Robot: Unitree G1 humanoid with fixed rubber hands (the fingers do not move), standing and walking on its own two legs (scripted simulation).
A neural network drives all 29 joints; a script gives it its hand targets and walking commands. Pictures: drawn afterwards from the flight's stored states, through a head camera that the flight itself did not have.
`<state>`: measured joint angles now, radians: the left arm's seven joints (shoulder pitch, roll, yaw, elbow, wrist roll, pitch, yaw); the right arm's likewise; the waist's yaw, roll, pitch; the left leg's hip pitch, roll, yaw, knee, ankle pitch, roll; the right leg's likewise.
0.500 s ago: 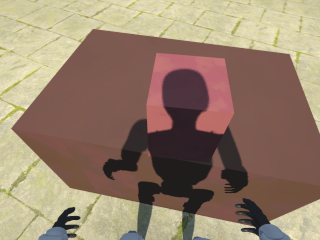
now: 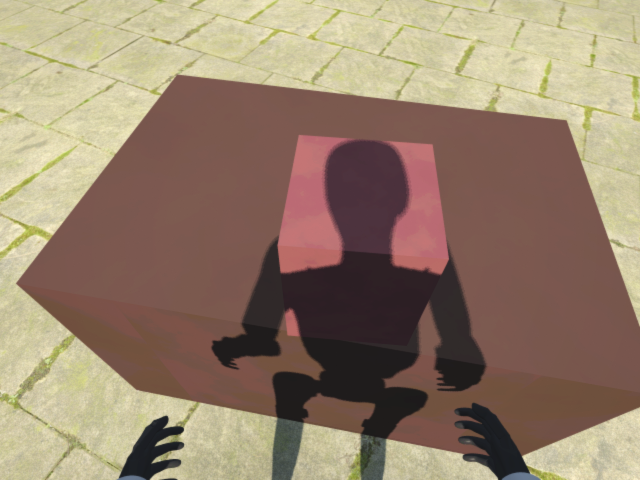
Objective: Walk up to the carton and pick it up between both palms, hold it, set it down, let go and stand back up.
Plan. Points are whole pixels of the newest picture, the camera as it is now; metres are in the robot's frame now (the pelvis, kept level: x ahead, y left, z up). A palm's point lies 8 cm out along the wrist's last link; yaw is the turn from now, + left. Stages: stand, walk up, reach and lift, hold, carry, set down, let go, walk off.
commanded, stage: reach and lift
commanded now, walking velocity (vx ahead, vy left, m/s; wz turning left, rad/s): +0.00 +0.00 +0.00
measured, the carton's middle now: (355, 245) +0.47 -0.02 -0.02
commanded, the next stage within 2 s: none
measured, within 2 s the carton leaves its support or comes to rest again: neither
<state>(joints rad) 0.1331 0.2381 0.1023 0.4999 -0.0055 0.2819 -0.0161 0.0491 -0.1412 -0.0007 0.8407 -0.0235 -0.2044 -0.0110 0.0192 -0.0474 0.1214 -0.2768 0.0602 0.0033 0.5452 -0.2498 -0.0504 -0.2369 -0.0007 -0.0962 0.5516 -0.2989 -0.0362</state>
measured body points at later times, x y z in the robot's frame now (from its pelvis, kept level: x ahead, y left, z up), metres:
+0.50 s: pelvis +0.02 +0.02 +0.01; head +0.02 +0.04 +0.46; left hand +0.20 +0.23 -0.08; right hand +0.20 -0.20 -0.06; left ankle +0.02 +0.15 -0.73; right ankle +0.00 -0.09 -0.73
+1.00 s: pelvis +0.02 +0.02 +0.00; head +0.02 +0.03 +0.45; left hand +0.24 +0.22 -0.05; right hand +0.22 -0.20 -0.05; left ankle +0.03 +0.15 -0.73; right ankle +0.00 -0.09 -0.73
